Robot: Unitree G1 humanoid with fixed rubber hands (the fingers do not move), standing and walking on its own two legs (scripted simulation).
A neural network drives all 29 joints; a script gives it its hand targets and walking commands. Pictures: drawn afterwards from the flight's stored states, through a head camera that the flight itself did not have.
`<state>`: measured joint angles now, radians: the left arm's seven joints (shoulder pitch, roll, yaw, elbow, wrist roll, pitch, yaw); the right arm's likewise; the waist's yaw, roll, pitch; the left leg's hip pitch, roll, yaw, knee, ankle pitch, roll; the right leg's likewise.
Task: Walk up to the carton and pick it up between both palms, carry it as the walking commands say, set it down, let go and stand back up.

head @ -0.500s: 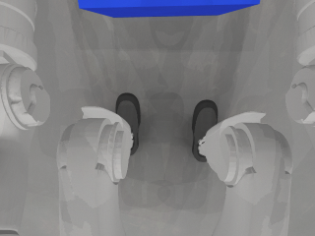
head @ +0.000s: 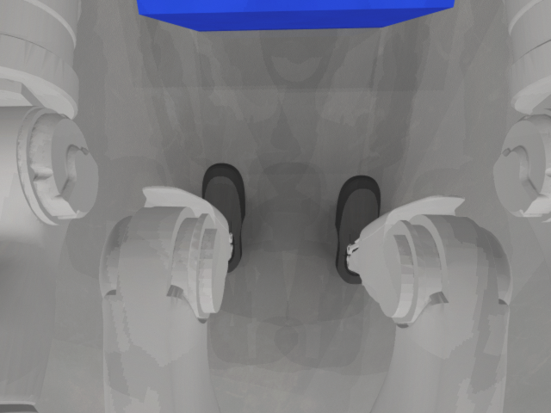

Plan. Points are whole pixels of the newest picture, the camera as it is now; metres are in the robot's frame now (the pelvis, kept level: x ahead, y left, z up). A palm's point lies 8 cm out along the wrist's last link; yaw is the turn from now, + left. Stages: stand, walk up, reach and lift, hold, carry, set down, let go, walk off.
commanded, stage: reach and lift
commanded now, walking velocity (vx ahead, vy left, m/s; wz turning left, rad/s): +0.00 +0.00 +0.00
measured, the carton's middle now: out of the picture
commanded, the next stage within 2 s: none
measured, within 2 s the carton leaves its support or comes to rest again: leaves its support in 1.16 s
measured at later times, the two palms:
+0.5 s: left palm out of the picture +0.57 +0.20 -0.19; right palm out of the picture +0.59 -0.15 -0.19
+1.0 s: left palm out of the picture +0.57 +0.21 -0.19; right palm out of the picture +0.59 -0.15 -0.19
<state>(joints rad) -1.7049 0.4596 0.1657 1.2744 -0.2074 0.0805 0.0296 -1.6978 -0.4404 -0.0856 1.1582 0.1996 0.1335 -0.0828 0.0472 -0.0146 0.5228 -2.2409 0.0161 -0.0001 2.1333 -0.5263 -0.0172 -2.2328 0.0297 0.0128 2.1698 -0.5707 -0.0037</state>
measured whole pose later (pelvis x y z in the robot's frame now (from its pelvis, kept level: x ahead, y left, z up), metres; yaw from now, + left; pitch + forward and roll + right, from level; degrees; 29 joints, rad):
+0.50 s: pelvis +0.00 +0.00 +0.00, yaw +0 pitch +36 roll +1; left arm -1.68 0.41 0.20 1.18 -0.10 0.14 0.02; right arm -1.70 -0.44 -0.08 1.16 0.17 0.14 -0.08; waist 0.05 -0.02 0.52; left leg -2.24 0.02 0.00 2.13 -0.53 -0.01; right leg -2.23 0.03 0.01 2.17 -0.57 0.00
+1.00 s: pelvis +0.00 +0.00 +0.00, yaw -1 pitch +37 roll +1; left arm -1.62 0.41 0.22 1.05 -0.10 0.23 -0.01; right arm -1.71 -0.43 -0.08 1.15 0.23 0.18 -0.09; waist 0.05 -0.03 0.52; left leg -2.24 0.02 0.00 2.14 -0.54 -0.01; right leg -2.23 0.04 0.01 2.17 -0.57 0.00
